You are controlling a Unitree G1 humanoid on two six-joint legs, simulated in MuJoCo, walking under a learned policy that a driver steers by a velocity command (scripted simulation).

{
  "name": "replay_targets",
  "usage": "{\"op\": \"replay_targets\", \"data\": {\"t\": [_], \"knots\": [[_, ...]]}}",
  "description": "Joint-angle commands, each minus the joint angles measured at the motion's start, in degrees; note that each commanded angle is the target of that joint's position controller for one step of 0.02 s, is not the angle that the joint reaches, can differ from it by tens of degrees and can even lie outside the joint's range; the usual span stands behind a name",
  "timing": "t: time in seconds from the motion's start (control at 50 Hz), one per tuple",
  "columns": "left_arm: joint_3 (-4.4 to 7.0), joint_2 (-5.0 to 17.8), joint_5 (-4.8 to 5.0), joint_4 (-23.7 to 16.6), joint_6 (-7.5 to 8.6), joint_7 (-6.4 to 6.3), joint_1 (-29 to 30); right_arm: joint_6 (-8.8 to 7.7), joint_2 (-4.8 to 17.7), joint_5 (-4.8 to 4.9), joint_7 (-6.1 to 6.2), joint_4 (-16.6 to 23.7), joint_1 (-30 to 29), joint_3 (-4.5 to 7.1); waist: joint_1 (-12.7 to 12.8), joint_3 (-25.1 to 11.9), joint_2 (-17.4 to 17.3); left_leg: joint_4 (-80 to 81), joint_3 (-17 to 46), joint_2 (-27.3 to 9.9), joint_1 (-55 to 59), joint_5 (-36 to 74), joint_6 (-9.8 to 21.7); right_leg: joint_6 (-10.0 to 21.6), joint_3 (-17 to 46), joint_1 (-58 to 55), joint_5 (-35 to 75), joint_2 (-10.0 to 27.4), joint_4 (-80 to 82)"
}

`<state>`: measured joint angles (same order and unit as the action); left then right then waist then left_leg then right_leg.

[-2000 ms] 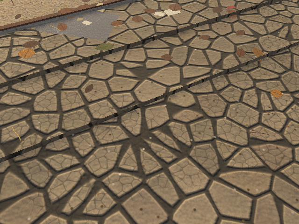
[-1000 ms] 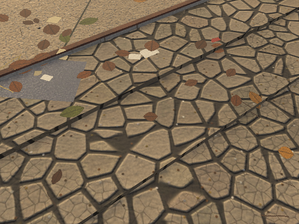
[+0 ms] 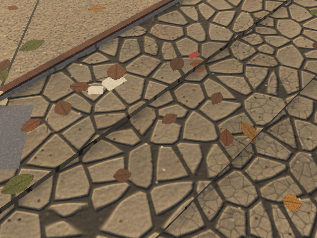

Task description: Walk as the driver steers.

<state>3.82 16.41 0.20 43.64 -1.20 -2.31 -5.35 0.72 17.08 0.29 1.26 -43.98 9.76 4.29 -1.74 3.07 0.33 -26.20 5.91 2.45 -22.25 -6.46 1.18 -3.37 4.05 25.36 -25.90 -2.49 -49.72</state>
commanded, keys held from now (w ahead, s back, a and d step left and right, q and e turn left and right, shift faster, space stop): q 0.36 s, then no key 0.64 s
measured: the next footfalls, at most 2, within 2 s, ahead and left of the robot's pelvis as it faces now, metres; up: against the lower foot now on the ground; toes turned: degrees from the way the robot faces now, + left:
right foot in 0.12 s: +0.07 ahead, -0.14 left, +0.00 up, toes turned +10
left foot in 0.56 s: +0.01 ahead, +0.12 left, +0.00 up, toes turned +18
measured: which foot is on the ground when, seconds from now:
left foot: down 0.00-0.14, up 0.16-0.54, down 0.56-1.00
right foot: up 0.00-0.10, down 0.12-0.56, up 0.58-0.86, down 0.88-1.00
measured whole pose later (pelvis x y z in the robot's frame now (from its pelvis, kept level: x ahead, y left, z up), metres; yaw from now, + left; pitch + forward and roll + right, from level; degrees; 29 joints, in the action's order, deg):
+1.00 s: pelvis +0.00 +0.00 +0.00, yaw +20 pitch -1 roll +0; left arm 2.5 15.0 -0.6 51.8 -0.2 -1.0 -11.3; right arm 0.5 13.7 -0.8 0.4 -49.1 6.8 1.6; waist 0.5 2.0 -0.8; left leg -27.3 0.7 1.5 -11.6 -14.3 0.7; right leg -1.7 0.3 10.7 -16.1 2.2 -28.2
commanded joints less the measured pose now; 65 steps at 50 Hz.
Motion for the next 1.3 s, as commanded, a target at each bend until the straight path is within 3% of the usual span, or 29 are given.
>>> {"op": "replay_targets", "data": {"t": [0.02, 0.1, 0.12, 0.14, 0.16, 0.18, 0.2, 0.24, 0.32, 0.38, 0.48, 0.52, 0.54, 0.56, 0.58, 0.6, 0.62, 0.66, 0.72, 0.76, 0.8, 0.84, 0.86, 0.88, 0.9, 0.92, 0.94, 1.0, 1.3], "knots": [[1.02, 3.8, 0.27, -2.2, 0.87, 0.04, -3.4, 0.19, 10.1, 0.23, 0.84, 4.3, -1.8, 2.87, 1.1, -11.4, -10.4, 8.0, 15.6, -11.6, 8.7, 3.8, 10.2, -0.7, -0.3, -4.4, 4.4, -0.8, 7.9], [1.63, 4.7, 0.34, -0.9, 1.83, 1.06, -7.3, 1.31, 9.7, 0.89, 1.2, 5.4, -4.0, 2.8, 3.2, -10.0, -10.7, 6.2, 18.1, -9.5, 5.1, -3.3, 7.6, 1.4, -1.8, -12.3, 12.3, -1.1, 22.9], [2.18, 6.1, 0.08, -0.5, 1.93, 1.08, -8.8, 1.53, 8.7, 1.0, 1.34, 5.4, -3.0, 2.5, 3.6, -9.6, -9.1, 4.0, 16.9, -7.3, 1.8, -7.7, 5.3, 2.9, -0.4, -16.6, 14.0, 1.6, 27.3], [3.14, 10.3, -1.1, -0.7, 1.76, 0.66, -10.5, 1.61, 5.8, 0.5, 1.21, 5.6, -1.3, 1.7, 2.8, -9.7, 0.5, -7.2, 11.3, -2.5, -5.4, -18.2, 2.0, 7.2, 10.8, -21.7, 12.0, 13.6, 32.2], [3.85, 14.0, -3.17, -1.5, 1.44, 0.8, -7.1, 0.87, 5.5, 0.75, 1.01, 7.8, -2.1, 1.93, 1.2, -6.1, 17.0, -20.4, 1.1, 5.1, -13.7, -27.4, -0.8, 15.7, 25.6, -15.8, 15.9, 23.8, 37.1], [2.74, 10.5, -3.94, -3.7, 2.06, 0.59, -3.3, 0.37, 9.9, 0.05, 0.93, 6.4, -0.4, 3.25, 0.6, -5.3, 12.1, -32.3, 4.0, 1.2, -12.5, -26.8, -2.2, 18.4, 24.8, -13.2, 19.6, 25.1, 36.6], [1.96, 7.6, -3.07, -4.5, 2.39, 0.21, 0.3, 0.68, 11.2, 0.52, 0.79, 4.7, 1.6, 4.05, -1.1, -4.8, 7.9, -37.0, 3.7, 1.1, -12.3, -23.3, -2.7, 16.2, 18.2, -12.7, 22.2, 22.1, 34.9], [1.45, 6.2, -0.99, -4.8, 2.65, -0.19, 1.8, 1.84, 8.9, 0.2, 1.2, 3.0, 3.6, 3.76, -0.9, -3.8, 5.8, -42.3, 2.5, 0.2, -14.6, -17.5, -4.7, 13.2, 10.2, -15.6, 24.5, 17.6, 32.9], [1.44, 6.9, -1.14, -3.2, 1.73, -1.34, -4.1, 1.79, 5.6, 1.27, 0.42, 6.8, -2.6, 2.27, 3.3, -3.8, 8.0, -36.6, -1.8, -2.0, -17.3, -13.8, -7.6, 15.2, 3.8, -22.5, 32.0, 16.9, 32.4], [2.25, 9.2, -0.94, -2.6, 1.17, -1.29, -5.9, 1.65, 4.3, 0.88, -0.4, 8.8, -4.4, 1.33, 4.9, -5.9, 8.7, -27.9, -3.5, -4.0, -12.8, -15.7, -8.0, 16.2, 2.3, -25.2, 35.1, 18.7, 31.5], [2.89, 11.4, 0.4, -1.9, 0.94, 0.53, -4.7, 1.91, 5.0, 0.56, -1.2, 8.8, -2.9, 1.04, 4.2, -6.4, 10.1, -12.7, -7.9, -2.4, -0.1, -15.6, -5.0, 16.3, 0.4, -21.6, 39.7, 19.4, 29.2], [2.53, 10.8, 1.51, -1.2, 0.92, 0.8, -3.3, 1.92, 4.6, 0.39, -1.52, 7.2, 0.6, 1.11, 1.5, -6.4, 9.2, 1.7, -9.2, -1.3, 7.9, -5.1, -2.1, 13.8, -1.0, -19.5, 38.3, 18.1, 25.4], [1.91, 9.1, 1.57, 0.2, 1.24, 0.99, -5.9, 1.93, 6.0, 0.23, -1.36, 6.8, 1.6, 1.4, 1.2, -6.8, 6.8, 8.3, -7.2, -2.0, 14.7, 3.0, -0.3, 10.4, -2.7, -15.9, 34.1, 16.4, 22.9], [0.73, 5.8, -0.62, 0.2, 1.82, 1.46, -7.7, 2.04, 9.5, 0.03, -0.69, 6.8, 3.4, 2.07, 2.2, -11.0, -2.4, 6.7, 3.2, -10.5, 25.9, 20.5, 2.1, 5.1, -6.8, -8.2, 20.5, 12.5, 14.7], [-0.5, 2.5, -2.46, -1.3, 2.38, 1.91, -7.4, 1.98, 11.9, -1.12, -0.23, 8.1, 0.9, 1.92, 3.6, -11.0, -15.2, 3.9, 14.8, -22.3, 27.2, 35.9, 11.6, 0.1, -9.1, 1.9, -6.7, 6.6, 6.6], [0.59, 6.4, -1.38, -1.7, 1.96, 1.3, -3.0, 0.91, 7.9, -2.13, -0.7, 7.7, 1.6, 1.06, -0.5, -12.0, -10.3, 5.1, 15.1, -23.9, 21.7, 30.9, 17.6, -1.3, -4.1, 1.5, -12.1, 6.9, -1.5], [1.23, 7.9, -0.09, -1.3, 1.5, 1.2, -2.8, -0.07, 6.8, -2.17, -0.97, 6.9, -0.4, 0.55, 0.7, -9.6, -9.2, 6.0, 11.3, -20.8, 19.3, 26.2, 16.4, -1.4, -2.8, 1.8, -10.4, 7.3, -5.2], [1.85, 8.4, -0.18, 0.4, 0.45, 0.45, -4.2, -1.08, 6.9, -1.12, -0.97, 6.4, -4.4, 0.62, 1.8, -6.6, -9.2, 6.7, 7.5, -16.8, 16.9, 20.4, 12.4, -1.7, -1.8, 2.9, -5.2, 7.4, -5.9], [1.44, 6.2, -0.26, 1.9, 0.07, 0.19, -6.8, -1.33, 5.3, -1.03, -0.64, 5.0, -6.3, -0.02, 3.5, -7.0, -8.0, 6.6, 3.7, -14.4, 13.3, 22.3, 11.5, -2.4, -2.1, -2.7, 0.5, 6.6, -2.7], [0.73, 4.7, -0.18, 1.9, 0.22, 0.17, -5.3, -1.21, 4.8, -1.01, -0.6, 4.0, -6.4, -0.17, 2.4, -6.9, -8.3, 6.1, 3.1, -13.6, 13.4, 19.8, 11.2, -2.1, -2.8, -5.5, 1.9, 6.5, 4.4], [0.54, 4.8, 0.03, 1.9, 0.34, 0.24, -4.5, -1.02, 5.2, -1.08, -0.58, 2.7, -5.5, -0.2, 1.6, -6.9, -8.4, 6.0, 4.9, -14.2, 13.7, 16.8, 11.6, -1.7, -3.2, -8.1, 3.2, 6.1, 10.3], [0.39, 4.6, 0.01, 3.1, 0.54, 0.54, -6.4, -0.9, 4.5, -0.6, -0.61, 1.8, -6.6, -0.66, 3.2, -6.4, -7.6, 5.4, 5.2, -13.3, 12.1, 10.9, 10.2, -0.6, -4.1, -13.3, 10.5, 5.4, 20.5], [0.19, 4.6, -0.6, 3.6, 0.75, 0.75, -7.1, -1.0, 3.7, -0.26, -0.77, 0.8, -5.7, -1.0, 4.0, -5.8, -6.1, 5.4, 4.7, -12.0, 10.2, 6.0, 7.9, 0.4, -3.6, -17.5, 19.4, 5.5, 27.9], [0.44, 6.9, -1.33, 3.7, 0.91, 0.68, -7.2, -1.41, 2.8, -0.84, -0.97, 0.0, -3.6, -1.35, 3.0, -6.2, -3.0, 4.7, 3.8, -9.8, 8.0, 0.4, 4.9, 1.5, 0.0, -21.8, 28.5, 8.4, 28.2], [1.2, 10.8, -0.91, 3.8, 0.83, 0.51, -6.7, -1.8, 3.4, -1.58, -1.46, -0.3, -1.6, -1.06, -0.1, -5.6, 3.3, 4.0, 0.8, -6.2, 6.9, -4.9, 2.7, 3.7, 0.6, -21.7, 31.6, 10.5, 25.3], [1.05, 9.0, -0.38, 4.7, 0.96, 0.94, -5.2, -1.63, 3.1, -1.59, -1.31, -0.9, -2.6, -1.12, 0.2, -5.1, 6.1, 4.2, -2.1, -3.8, 10.7, -7.1, 0.7, 5.6, 0.6, -15.5, 20.9, 9.7, 26.0], [0.48, 6.7, -0.61, 4.5, 1.32, 1.3, -4.3, -1.37, 4.3, -1.42, -1.04, -1.4, -4.9, -0.89, 1.6, -3.3, 4.0, 3.0, -2.3, -3.6, 12.0, -6.8, 0.0, 5.2, 0.3, -13.1, 16.5, 8.6, 27.3], [-0.06, 5.5, -0.97, 6.1, 2.44, 1.19, -4.3, -0.3, 3.7, -0.96, -0.17, -2.9, -4.7, -0.8, 1.8, -2.4, 3.3, 2.7, -2.0, -4.1, 11.9, -3.1, 0.5, 3.2, -1.0, -13.0, 17.5, 7.3, 27.8], [-1.16, 4.5, -0.59, 11.3, 2.24, 0.44, -5.0, -0.62, 3.7, -0.61, 0.55, -11.8, -1.4, -0.88, 2.0, -2.1, -0.5, 3.2, -2.9, -4.0, 12.0, -0.1, -0.5, 3.7, -2.4, -14.6, 18.3, 5.5, 27.4]]}}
